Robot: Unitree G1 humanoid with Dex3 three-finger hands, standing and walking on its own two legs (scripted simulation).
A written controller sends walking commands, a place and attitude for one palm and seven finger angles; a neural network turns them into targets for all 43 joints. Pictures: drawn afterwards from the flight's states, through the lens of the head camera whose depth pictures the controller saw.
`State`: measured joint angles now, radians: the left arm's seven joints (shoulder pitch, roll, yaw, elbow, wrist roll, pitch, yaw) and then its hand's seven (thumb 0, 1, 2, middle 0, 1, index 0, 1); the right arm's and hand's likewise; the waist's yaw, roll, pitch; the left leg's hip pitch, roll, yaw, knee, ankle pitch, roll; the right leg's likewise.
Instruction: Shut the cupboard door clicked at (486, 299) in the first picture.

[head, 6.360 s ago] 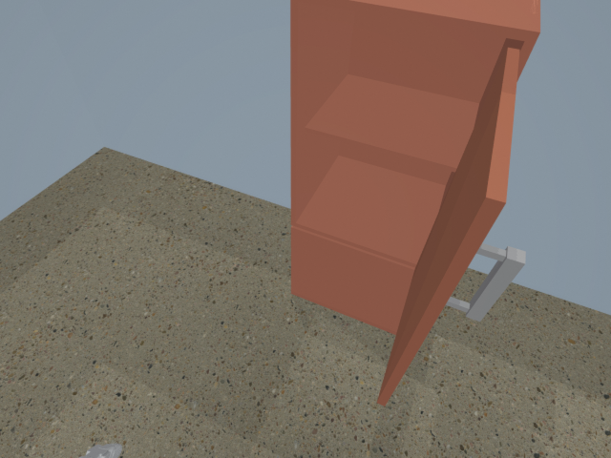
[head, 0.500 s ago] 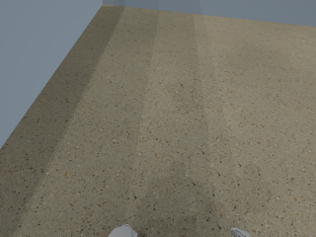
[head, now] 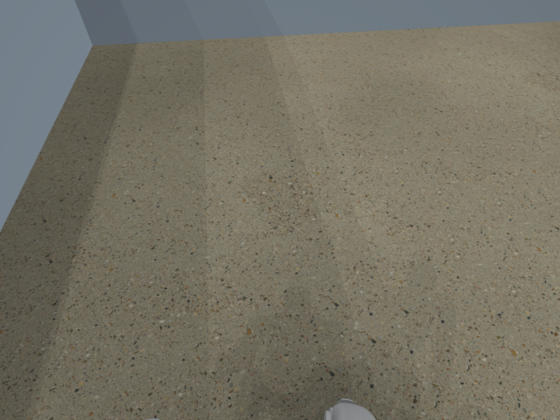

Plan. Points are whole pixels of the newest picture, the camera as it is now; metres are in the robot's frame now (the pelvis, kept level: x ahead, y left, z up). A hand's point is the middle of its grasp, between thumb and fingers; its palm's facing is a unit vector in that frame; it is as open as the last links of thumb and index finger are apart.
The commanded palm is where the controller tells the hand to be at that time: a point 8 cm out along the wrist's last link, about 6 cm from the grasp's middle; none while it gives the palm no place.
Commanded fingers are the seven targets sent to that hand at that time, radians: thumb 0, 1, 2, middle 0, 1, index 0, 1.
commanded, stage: walk around to get in front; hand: left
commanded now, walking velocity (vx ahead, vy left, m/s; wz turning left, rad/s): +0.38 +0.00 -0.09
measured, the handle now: out of the picture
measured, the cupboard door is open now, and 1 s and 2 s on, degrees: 90 90 90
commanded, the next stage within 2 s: walk to a spot facing it in 0.80 s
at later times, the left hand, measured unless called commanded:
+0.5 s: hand out of the picture +0.15 +0.12 -0.17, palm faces +0.16 -0.97 -0.17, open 7.3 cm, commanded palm none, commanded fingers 0.00 0.90 0.90 -0.20 -0.30 -0.20 -0.30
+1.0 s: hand (184, 271) +0.44 +0.21 -0.16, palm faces +0.10 -0.98 -0.19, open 7.4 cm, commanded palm none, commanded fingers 0.00 0.90 0.90 -0.20 -0.30 -0.20 -0.30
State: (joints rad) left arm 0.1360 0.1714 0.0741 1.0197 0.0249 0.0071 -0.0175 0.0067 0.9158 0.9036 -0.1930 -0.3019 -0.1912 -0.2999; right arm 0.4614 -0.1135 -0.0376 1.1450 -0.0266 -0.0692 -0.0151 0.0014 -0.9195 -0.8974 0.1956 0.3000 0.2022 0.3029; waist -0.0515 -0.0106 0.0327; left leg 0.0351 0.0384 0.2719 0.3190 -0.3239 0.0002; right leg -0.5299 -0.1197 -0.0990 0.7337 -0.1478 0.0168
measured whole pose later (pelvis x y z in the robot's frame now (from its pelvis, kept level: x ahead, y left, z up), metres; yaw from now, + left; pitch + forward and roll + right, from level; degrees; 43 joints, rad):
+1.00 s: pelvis +0.39 +0.02 +0.00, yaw +2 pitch -2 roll +0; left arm 0.21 0.18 0.07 1.03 0.02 0.00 0.00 0.01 0.92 0.90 -0.19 -0.30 -0.19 -0.30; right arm 0.33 -0.15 -0.05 1.08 -0.02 -0.07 -0.02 -0.02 -0.94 -0.90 0.20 0.30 0.20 0.30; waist 0.00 -0.02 0.02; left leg -0.09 0.03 0.23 0.37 -0.25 0.04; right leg -0.55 -0.14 -0.06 0.91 -0.16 0.04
